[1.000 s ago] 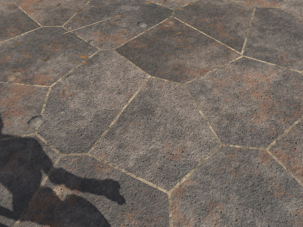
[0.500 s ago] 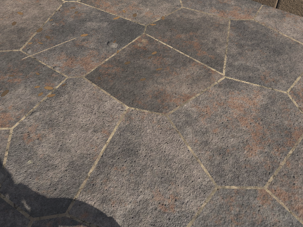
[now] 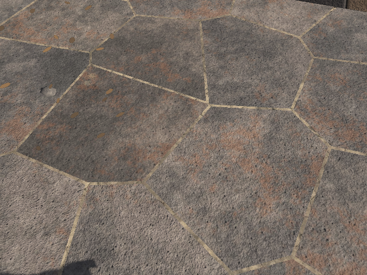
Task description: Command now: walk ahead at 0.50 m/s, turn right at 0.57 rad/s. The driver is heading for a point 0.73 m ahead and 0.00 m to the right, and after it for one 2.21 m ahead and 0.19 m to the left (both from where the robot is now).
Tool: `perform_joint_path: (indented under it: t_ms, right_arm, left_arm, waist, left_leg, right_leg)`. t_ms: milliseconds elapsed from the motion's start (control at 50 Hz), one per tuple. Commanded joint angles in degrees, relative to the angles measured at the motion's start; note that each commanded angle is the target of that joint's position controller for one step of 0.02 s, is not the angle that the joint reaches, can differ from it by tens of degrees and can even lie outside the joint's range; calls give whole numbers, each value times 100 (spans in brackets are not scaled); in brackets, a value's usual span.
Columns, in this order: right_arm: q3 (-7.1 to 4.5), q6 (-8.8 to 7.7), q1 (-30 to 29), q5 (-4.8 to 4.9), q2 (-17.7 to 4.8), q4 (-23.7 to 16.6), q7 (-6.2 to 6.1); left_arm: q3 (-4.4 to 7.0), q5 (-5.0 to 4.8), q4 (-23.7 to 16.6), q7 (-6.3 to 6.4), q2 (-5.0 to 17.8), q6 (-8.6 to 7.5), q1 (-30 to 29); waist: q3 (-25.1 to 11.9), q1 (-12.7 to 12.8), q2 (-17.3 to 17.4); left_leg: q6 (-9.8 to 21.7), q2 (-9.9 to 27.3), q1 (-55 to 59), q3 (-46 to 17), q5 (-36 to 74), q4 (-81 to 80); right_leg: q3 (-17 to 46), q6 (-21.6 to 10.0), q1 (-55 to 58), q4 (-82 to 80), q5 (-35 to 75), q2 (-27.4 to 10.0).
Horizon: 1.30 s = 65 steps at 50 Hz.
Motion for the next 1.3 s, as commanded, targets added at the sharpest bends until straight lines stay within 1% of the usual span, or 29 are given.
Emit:
perform_joint_path:
  t_ms: [20, 80, 140, 220, 280, 320, 340, 360, 380, 400, 440, 460, 540, 640, 720, 780, 820, 840, 860, 880, 900, 920, 940, 960, 980, 1020, 1080, 1180, 1300]
  right_arm:
    - [-184, 39, 186, -118, -581, -395, -24]
    - [-137, 111, -426, -164, -451, -647, -59]
    - [-63, 79, -1048, -124, -294, -842, -4]
    - [-48, -9, -1442, -40, -395, -1005, 127]
    - [-97, -93, -1376, -45, -591, -1064, 198]
    - [-193, -138, -650, -73, -776, -889, 175]
    - [-270, -157, 129, -154, -987, -752, 149]
    - [-391, -141, 1011, -232, -1439, -628, 130]
    - [-407, -61, 1465, -99, -1336, -342, 196]
    - [-267, -33, 1230, 33, -887, -417, 206]
    - [-144, 69, 529, -61, -598, -531, 188]
    - [-95, 64, 362, -107, -484, -550, 188]
    - [-110, 24, 443, -67, -623, -423, 179]
    - [-164, 119, 759, 13, -856, -255, 94]
    - [-163, 204, 1207, 63, -923, -46, 86]
    - [-184, 297, 1303, 81, -999, 56, 63]
    - [-211, 358, 1170, 90, -1109, 63, 33]
    - [-186, 380, 1107, 93, -1061, 49, 20]
    - [-97, 372, 1053, 19, -866, -52, 4]
    - [94, 272, 1557, -51, -302, -218, 20]
    - [96, 178, 1634, -10, -372, -93, 37]
    - [-55, 160, 1284, 139, -866, -151, 49]
    - [-60, 194, 997, 155, -850, -209, 34]
    - [-74, 272, 889, 85, -772, -204, 2]
    - [-118, 393, 973, 55, -734, -163, -34]
    - [-112, 597, 1207, 45, -524, -108, -66]
    - [-122, 699, 932, -3, -430, -367, -92]
    - [-100, 698, 193, -14, -333, -764, 85]
    - [-207, 787, -103, -7, -495, -1224, 269]
  left_arm:
    - [129, 1, -463, 91, 672, -123, -49]
    - [191, -17, -440, 214, 916, -110, 229]
    - [190, -53, -415, 265, 908, -40, 470]
    - [137, -59, -244, 267, 779, -23, 852]
    - [141, -13, -180, 297, 817, 15, 949]
    - [125, 0, -227, 296, 805, 44, 788]
    - [48, 40, -315, 270, 639, 33, 674]
    - [-56, 39, -385, 264, 333, -17, 1205]
    - [-121, -83, -303, 255, 261, -74, 1622]
    - [-23, -151, -340, 240, 777, -109, 1180]
    - [-26, -45, -583, 215, 774, -136, 221]
    - [3, 31, -599, 215, 728, -131, 157]
    - [-64, 39, -597, 213, 374, -62, 262]
    - [-164, 53, -829, 170, 193, -115, -650]
    - [-181, -17, -1022, 73, 218, -158, -1311]
    - [-158, -37, -1168, -17, 335, -206, -1546]
    - [-78, -16, -1090, -34, 516, -235, -1142]
    - [36, 16, -880, -4, 713, -234, -471]
    - [164, 68, -642, 52, 1043, -227, 525]
    - [293, 212, -587, 97, 1632, -186, 1129]
    - [198, 161, -548, 100, 1297, -140, 1240]
    - [80, 141, -584, 105, 992, -132, 876]
    - [5, 138, -638, 99, 784, -137, 450]
    - [-51, 138, -621, 60, 587, -159, 67]
    - [-80, 143, -617, 43, 461, -199, -206]
    - [-48, 224, -549, 52, 527, -258, -480]
    - [7, 232, -430, 193, 691, -244, -616]
    - [49, 159, -262, 386, 863, -17, -500]
    - [149, -41, -153, 403, 1082, 247, -431]
  waist:
    - [-543, -219, -80]
    - [-339, -66, -216]
    - [-287, 202, -453]
    - [-269, 443, -607]
    - [-238, 345, -733]
    - [-520, -71, -803]
    - [-1185, -440, -639]
    - [-2124, -498, 387]
    - [-2458, -476, 1791]
    - [-1634, -578, 1017]
    - [-451, -406, 169]
    - [-317, -254, 192]
    - [-335, -68, 443]
    - [-225, -331, 334]
    - [-70, -577, 355]
    - [8, -525, 426]
    - [-220, -197, 498]
    - [-638, 157, 417]
    - [-1370, 573, 213]
    - [-2203, 535, -1004]
    - [-2617, 566, -1507]
    - [-1789, 546, -998]
    - [-1307, 344, -702]
    - [-937, 132, -436]
    - [-780, -79, -557]
    - [-694, -303, -692]
    - [-556, -363, -655]
    - [-585, -61, -526]
    - [-494, -13, -586]
  left_leg:
    - [-167, 322, -846, -166, 367, -622]
    - [-392, 163, -946, -13, 1283, -1789]
    - [-387, -146, -574, 44, 2386, -3169]
    - [-236, -238, -409, 7, 2819, -3902]
    - [26, -261, -420, -2, 2128, -4157]
    - [306, -433, 516, 212, 1928, -4461]
    - [620, -2, 1809, -156, 2175, -4236]
    - [1363, 1155, 3984, -1884, 1973, -4144]
    - [1927, 1944, 4814, -3977, 674, -4959]
    - [1675, 1810, 4314, -3867, -410, -5189]
    - [1346, 1314, 2720, -2442, 205, -5479]
    - [1282, 1121, 2283, -2071, 719, -5605]
    - [1352, 857, 1759, -1210, 1937, -5988]
    - [1166, 634, 1819, -441, 2414, -6125]
    - [1091, 753, 2118, -356, 2291, -5974]
    - [997, 1017, 2618, -481, 2537, -5691]
    - [860, 1020, 2759, -401, 3527, -5165]
    - [728, 783, 2619, -165, 4303, -4385]
    - [521, 509, 1829, 77, 3886, -3086]
    - [51, -355, -505, 442, 1684, -809]
    - [-18, -647, -1245, -301, -1327, 160]
    - [-14, -390, -1537, -542, -1197, 597]
    - [-30, -151, -1442, -377, -876, 432]
    - [-85, 21, -1252, -294, -612, 42]
    - [-118, 178, -879, -291, -392, -268]
    - [-240, 99, -315, -172, 81, -359]
    - [-337, 131, -522, -136, 800, -985]
    - [-257, 132, -353, 162, 1733, -2380]
    - [91, -77, -293, 485, 792, -3273]
  right_leg:
    - [1966, -1157, 864, -1405, 1652, -1570]
    - [1553, -1011, 518, -1471, 1826, -1309]
    - [1348, -699, 362, -1334, 1276, -1017]
    - [1639, -587, 869, -1091, 791, -1308]
    - [2012, -506, 1548, -670, 1157, -1635]
    - [1916, -341, 1671, 18, 2410, -1452]
    - [1667, -180, 1263, 1084, 2512, -1158]
    - [1126, 205, -407, 3029, 1023, -473]
    - [930, 444, -1842, 4444, -2251, -20]
    - [1220, 402, -2519, 4935, -2145, -367]
    - [766, 390, -2524, 4551, -1271, -865]
    - [717, 396, -2295, 4152, -994, -1072]
    - [451, 542, -1905, 3244, -599, -1278]
    - [230, 662, -1778, 1433, 890, -1206]
    - [102, 639, -1570, 651, 1269, -1009]
    - [103, 451, -1575, 313, 774, -929]
    - [-45, 270, -863, 57, 504, -753]
    - [-178, 115, 136, -107, 586, -611]
    - [286, -174, 1719, 139, 805, -1083]
    - [2554, -993, 4002, 102, 883, -2614]
    - [3859, -1281, 4107, -531, 1348, -3115]
    - [2960, -1059, 3341, -512, 1947, -2950]
    - [2053, -873, 2566, -522, 2740, -2705]
    - [1456, -729, 1863, -676, 3105, -2425]
    - [1028, -596, 1323, -868, 3167, -2248]
    - [517, -644, 609, -1191, 3511, -2127]
    - [-43, -668, 513, -1372, 3601, -2137]
    - [-589, -555, 979, -1317, 3038, -2111]
    - [-526, -330, 1641, -385, 2913, -2449]
Keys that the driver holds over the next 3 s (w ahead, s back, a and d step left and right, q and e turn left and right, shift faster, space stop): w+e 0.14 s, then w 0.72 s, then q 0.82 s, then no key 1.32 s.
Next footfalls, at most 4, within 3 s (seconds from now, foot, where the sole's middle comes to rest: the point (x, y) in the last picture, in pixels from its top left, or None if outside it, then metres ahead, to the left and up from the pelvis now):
0.34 left None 0.39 0.13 -0.77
0.86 right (241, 231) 0.61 -0.17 -0.77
1.34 left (182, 198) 0.75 0.06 -0.77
1.78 right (241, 196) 0.76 -0.18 -0.77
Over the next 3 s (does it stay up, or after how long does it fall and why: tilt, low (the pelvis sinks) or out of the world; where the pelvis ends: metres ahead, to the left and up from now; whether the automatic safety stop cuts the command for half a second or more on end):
stays up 0.67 -0.06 0.00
